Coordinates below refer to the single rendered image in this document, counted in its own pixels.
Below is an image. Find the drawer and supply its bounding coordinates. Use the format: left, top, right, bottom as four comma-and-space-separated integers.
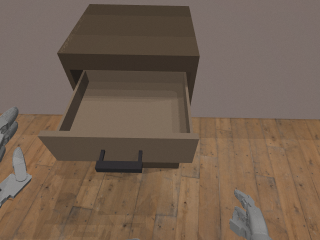
38, 70, 199, 163

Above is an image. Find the cabinet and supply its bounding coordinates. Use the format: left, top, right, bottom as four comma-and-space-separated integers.
57, 4, 200, 169

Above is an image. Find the handle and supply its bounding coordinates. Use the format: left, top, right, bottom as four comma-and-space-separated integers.
95, 149, 143, 173

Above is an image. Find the robot left hand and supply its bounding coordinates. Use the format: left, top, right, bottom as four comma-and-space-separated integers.
0, 106, 32, 208

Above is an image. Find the robot right hand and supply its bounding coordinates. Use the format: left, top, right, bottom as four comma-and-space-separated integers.
229, 189, 269, 240

